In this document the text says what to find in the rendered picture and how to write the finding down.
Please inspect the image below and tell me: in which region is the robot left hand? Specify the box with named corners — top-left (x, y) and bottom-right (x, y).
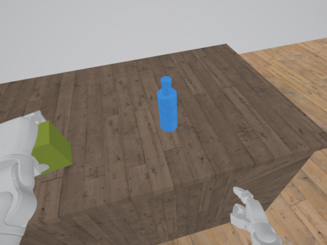
top-left (0, 110), bottom-right (50, 176)

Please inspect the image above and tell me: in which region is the table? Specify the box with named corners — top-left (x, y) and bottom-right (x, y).
top-left (0, 44), bottom-right (327, 245)

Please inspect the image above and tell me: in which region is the sponge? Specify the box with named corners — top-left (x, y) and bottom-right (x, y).
top-left (31, 120), bottom-right (72, 177)

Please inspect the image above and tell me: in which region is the right robot forearm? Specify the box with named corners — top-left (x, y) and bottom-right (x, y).
top-left (250, 222), bottom-right (282, 245)

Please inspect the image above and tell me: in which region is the robot right hand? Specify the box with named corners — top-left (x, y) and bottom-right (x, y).
top-left (230, 187), bottom-right (268, 232)

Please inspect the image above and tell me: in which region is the left robot forearm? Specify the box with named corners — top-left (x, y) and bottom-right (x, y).
top-left (0, 154), bottom-right (37, 245)

